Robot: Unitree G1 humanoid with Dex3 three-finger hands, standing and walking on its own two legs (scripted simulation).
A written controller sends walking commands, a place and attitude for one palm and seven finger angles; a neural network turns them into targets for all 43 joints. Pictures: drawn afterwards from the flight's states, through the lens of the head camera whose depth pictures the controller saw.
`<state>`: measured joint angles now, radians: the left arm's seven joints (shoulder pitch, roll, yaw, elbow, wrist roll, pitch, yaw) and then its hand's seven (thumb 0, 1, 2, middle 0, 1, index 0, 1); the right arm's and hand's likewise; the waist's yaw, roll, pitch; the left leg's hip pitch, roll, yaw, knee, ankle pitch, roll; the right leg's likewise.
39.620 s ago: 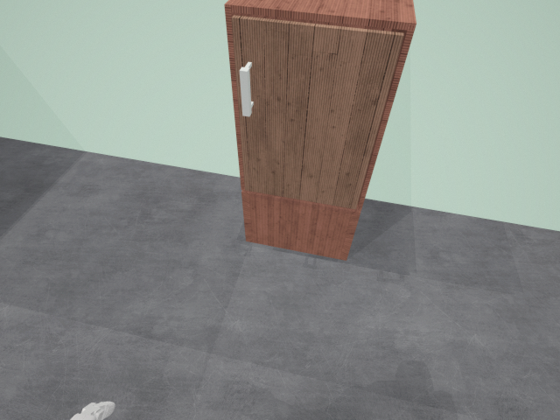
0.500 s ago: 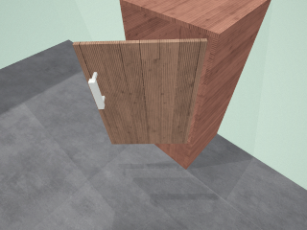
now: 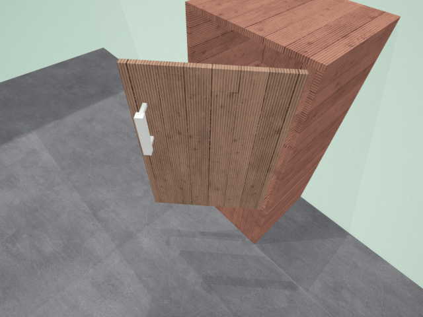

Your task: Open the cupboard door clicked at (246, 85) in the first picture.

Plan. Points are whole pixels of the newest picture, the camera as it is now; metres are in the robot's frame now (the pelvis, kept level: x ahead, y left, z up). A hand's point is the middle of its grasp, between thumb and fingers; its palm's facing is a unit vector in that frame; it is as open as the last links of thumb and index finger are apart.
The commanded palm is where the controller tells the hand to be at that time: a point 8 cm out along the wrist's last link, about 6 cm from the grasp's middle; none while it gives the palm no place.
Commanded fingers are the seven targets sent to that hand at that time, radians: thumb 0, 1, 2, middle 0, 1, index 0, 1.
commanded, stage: come to a stop and stand still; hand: left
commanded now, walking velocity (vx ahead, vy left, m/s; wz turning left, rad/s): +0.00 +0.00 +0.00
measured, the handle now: (146, 129) +0.53 +0.23 +0.01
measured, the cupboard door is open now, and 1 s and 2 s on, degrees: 43 43 43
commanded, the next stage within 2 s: look again from close up in 0.98 s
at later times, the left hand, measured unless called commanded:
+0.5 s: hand out of the picture +0.01 +0.18 -0.18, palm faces +0.00 -0.98 -0.17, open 7.4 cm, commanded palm none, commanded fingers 0.00 0.90 0.90 -0.20 -0.30 -0.20 -0.30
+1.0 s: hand out of the picture -0.01 +0.21 -0.18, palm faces +0.04 -0.99 -0.14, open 7.4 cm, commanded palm none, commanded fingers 0.00 0.90 0.90 -0.20 -0.30 -0.20 -0.30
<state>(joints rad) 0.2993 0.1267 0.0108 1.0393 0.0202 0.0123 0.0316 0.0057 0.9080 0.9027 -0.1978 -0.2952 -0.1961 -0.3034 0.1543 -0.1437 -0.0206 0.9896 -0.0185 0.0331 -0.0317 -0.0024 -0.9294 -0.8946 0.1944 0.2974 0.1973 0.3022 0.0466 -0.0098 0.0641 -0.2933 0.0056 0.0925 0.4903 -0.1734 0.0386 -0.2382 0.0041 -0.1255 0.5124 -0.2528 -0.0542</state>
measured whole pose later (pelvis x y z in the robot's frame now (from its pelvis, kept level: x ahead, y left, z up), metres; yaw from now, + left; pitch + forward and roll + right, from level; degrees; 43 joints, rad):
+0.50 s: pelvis +0.01 +0.02 +0.00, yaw +0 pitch -2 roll -1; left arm 0.32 0.13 -0.02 1.07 0.01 -0.02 0.05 0.01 0.91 0.90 -0.20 -0.30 -0.20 -0.30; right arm 0.33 -0.13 0.01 1.06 -0.02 0.00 -0.01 0.01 -0.91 -0.89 0.19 0.30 0.20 0.30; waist -0.03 0.01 0.04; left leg -0.28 -0.01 0.10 0.50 -0.19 0.06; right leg -0.20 -0.01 -0.12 0.48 -0.24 -0.03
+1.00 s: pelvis +0.00 +0.05 +0.00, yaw +1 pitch -2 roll -1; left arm 0.36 0.14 -0.01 1.05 0.02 -0.01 0.04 0.01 0.91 0.90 -0.20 -0.30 -0.19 -0.30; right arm 0.28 -0.16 0.00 1.06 -0.02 -0.01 -0.01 0.01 -0.92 -0.89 0.19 0.30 0.20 0.30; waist 0.01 -0.03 0.01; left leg -0.26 -0.05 0.11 0.44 -0.16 0.11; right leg -0.21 -0.05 -0.11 0.46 -0.22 0.02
